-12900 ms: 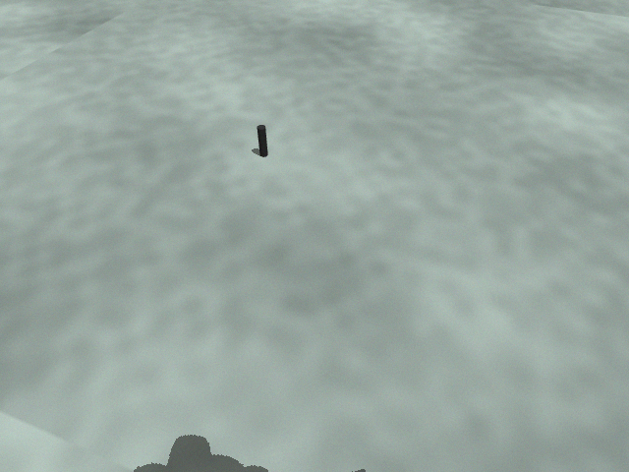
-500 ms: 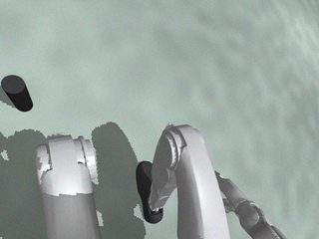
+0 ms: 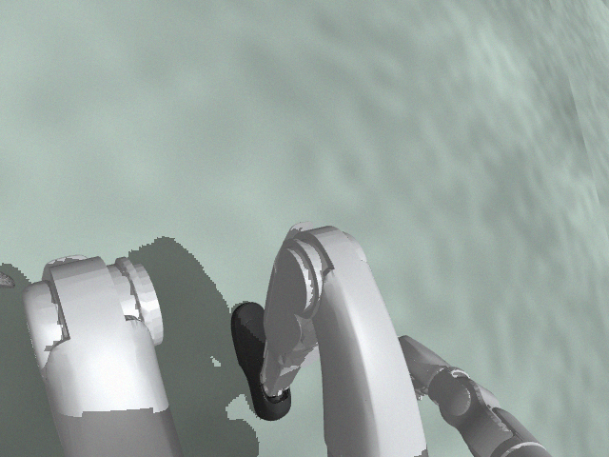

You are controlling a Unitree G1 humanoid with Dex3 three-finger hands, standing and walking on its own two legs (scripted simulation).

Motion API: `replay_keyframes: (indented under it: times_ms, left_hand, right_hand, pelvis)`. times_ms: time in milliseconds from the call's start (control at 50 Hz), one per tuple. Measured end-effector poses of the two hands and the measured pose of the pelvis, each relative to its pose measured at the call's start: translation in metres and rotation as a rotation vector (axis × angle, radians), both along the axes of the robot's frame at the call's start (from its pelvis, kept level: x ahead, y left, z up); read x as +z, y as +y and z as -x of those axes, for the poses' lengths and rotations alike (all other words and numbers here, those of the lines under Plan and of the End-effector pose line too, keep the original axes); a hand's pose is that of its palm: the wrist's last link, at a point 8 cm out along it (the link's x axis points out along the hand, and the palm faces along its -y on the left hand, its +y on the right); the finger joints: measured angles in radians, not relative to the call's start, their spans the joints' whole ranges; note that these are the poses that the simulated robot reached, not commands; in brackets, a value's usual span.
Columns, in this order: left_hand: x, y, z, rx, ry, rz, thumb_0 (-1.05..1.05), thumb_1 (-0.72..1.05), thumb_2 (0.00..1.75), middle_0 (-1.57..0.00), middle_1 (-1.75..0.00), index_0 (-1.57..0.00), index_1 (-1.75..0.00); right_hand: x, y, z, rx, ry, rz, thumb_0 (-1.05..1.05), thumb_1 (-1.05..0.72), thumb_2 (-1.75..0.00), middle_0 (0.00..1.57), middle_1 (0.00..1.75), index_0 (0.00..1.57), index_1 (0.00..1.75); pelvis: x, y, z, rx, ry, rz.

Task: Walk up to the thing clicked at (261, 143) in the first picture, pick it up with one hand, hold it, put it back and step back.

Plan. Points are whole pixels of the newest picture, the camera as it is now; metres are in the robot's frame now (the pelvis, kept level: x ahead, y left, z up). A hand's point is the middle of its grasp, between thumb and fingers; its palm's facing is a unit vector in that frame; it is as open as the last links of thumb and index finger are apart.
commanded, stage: close in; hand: left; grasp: from the side
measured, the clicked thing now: out of the picture +0.44 +0.27 -0.20
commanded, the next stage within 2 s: rest palm in 0.12 s
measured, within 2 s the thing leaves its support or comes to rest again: leaves its support in 1.36 s
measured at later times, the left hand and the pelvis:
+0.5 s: hand out of the picture +0.42 +0.26 -0.19, palm faces +0.25 -0.97 -0.01, open 14.4 cm; pelvis +0.00 +0.00 +0.00, yaw -2 degrees
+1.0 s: hand out of the picture +0.43 +0.26 -0.19, palm faces +0.29 -0.96 -0.01, open 6.1 cm; pelvis +0.00 +0.00 +0.00, yaw -2 degrees
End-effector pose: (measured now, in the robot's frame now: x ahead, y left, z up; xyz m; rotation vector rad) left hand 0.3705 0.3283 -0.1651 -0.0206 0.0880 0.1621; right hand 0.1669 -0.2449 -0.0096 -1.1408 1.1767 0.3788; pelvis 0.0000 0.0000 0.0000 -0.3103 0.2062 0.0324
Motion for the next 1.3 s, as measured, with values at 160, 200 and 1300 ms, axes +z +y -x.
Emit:
replay_keyframes:
  times_ms: [160, 200, 1300]
  left_hand:
    - [-0.009, -0.022, -0.008, 0.046, -0.021, 0.05, -0.02, -0.54, 0.04, -0.06, -0.08, -0.06, -0.07]
    - [-0.011, -0.026, -0.01, 0.042, -0.023, 0.043, -0.02, -0.53, 0.06, -0.06, -0.09, -0.07, -0.07]
    - [-0.017, -0.03, -0.039, 0.13, -0.022, -0.02, 0.03, 0.23, 1.05, -0.96, -1.15, -1.0, -1.15]
  right_hand:
    - [0.006, 0.005, 0.004, 0.017, 0.02, 0.027, 0.0, -0.92, -0.89, 0.21, 0.3, 0.21, 0.3]
    - [0.006, 0.006, 0.005, 0.022, 0.022, 0.036, 0.0, -0.91, -0.89, 0.21, 0.3, 0.21, 0.3]
    - [-0.002, 0.001, 0.018, -0.028, 0.105, 0.067, 0.0, -0.89, -0.89, 0.2, 0.3, 0.21, 0.3]
  pelvis:
    - [0.0, 0.001, 0.0, -0.008, -0.018, 0.014]
    - [-0.001, 0.001, 0.001, -0.01, -0.025, 0.017]
    - [0.001, 0.001, -0.001, -0.04, -0.012, 0.029]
